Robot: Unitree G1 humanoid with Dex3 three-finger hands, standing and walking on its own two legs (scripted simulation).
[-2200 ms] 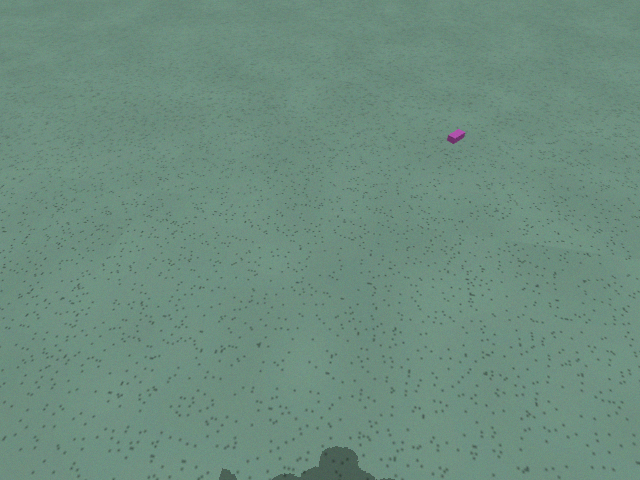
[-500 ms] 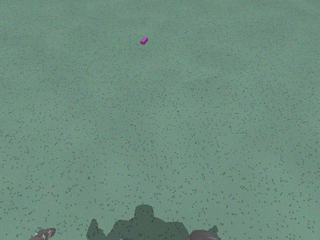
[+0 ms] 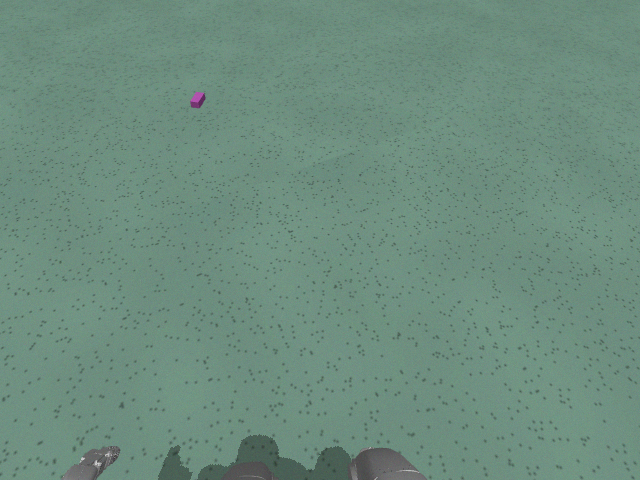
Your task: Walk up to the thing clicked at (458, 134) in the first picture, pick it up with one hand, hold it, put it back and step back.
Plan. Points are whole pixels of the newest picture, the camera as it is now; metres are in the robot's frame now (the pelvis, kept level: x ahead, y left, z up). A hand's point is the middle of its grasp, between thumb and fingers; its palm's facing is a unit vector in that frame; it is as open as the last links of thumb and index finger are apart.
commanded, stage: walk up
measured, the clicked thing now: (197, 100) +1.90 +0.66 -0.73
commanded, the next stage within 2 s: stand in 0.78 s
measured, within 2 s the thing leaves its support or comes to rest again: neither
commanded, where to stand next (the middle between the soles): +0.08 -0.01 m, yaw -6 degrees
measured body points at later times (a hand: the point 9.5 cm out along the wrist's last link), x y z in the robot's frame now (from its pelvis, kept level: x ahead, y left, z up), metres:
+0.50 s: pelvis +0.00 -0.02 +0.00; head +0.02 -0.03 +0.45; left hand +0.11 +0.28 -0.11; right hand +0.06 -0.33 -0.12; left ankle +0.03 +0.13 -0.72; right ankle +0.02 -0.14 -0.72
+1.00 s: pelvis +0.01 -0.01 +0.03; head +0.02 -0.01 +0.48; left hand +0.15 +0.28 -0.10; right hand +0.04 -0.32 -0.10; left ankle +0.03 +0.13 -0.72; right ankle +0.02 -0.14 -0.72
